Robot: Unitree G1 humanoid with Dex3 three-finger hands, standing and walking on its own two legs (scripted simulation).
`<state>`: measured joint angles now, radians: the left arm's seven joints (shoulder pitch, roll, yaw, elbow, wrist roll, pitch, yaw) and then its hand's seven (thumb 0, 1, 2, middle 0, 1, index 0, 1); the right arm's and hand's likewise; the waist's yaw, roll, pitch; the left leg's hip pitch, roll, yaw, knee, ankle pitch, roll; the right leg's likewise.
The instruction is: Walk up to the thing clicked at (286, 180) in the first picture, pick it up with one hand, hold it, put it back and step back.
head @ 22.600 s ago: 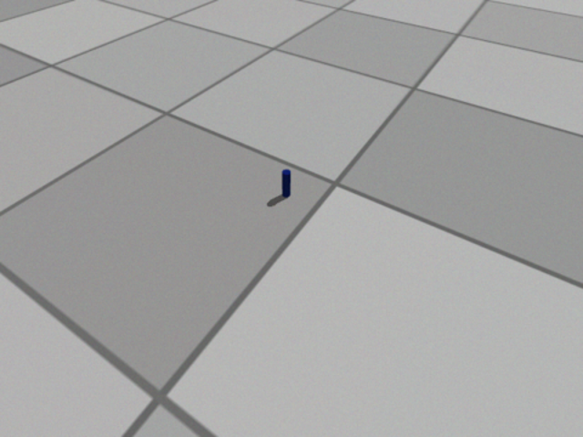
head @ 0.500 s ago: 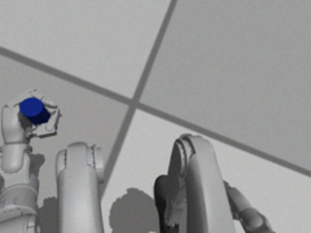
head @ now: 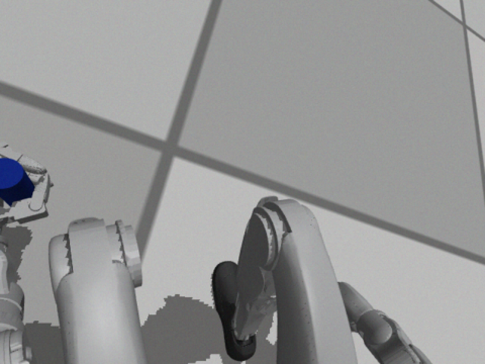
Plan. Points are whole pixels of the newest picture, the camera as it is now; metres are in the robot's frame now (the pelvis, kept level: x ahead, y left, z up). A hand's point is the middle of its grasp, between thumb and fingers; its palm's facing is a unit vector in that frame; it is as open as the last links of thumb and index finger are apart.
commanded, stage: lower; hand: left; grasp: from the side
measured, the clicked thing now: (19, 192) +0.38 +0.26 -0.14
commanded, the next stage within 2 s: loosen in 1.12 s
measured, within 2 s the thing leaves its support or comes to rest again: rests again in 1.16 s
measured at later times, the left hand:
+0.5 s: hand (33, 192) +0.39 +0.25 -0.16, palm faces +0.21 -0.98 +0.01, open 5.2 cm
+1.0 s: hand (35, 195) +0.39 +0.25 -0.19, palm faces +0.22 -0.98 -0.01, open 5.2 cm
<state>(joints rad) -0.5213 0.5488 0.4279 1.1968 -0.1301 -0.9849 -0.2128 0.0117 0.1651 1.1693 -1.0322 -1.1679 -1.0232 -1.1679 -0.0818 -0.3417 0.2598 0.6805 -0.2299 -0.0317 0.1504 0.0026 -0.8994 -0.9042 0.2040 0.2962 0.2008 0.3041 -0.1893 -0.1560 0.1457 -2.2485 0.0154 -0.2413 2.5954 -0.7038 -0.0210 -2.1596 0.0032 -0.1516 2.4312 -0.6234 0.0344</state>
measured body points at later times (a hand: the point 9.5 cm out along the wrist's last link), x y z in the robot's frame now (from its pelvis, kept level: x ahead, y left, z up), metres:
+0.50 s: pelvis -0.01 +0.01 -0.01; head +0.20 +0.17 +0.35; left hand +0.37 +0.30 -0.16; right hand +0.17 -0.25 -0.05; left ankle +0.08 +0.13 -0.26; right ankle +0.13 -0.12 -0.26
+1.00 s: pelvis -0.02 +0.02 -0.01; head +0.21 +0.19 +0.33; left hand +0.37 +0.30 -0.18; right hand +0.15 -0.24 -0.04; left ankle +0.08 +0.13 -0.26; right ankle +0.13 -0.12 -0.26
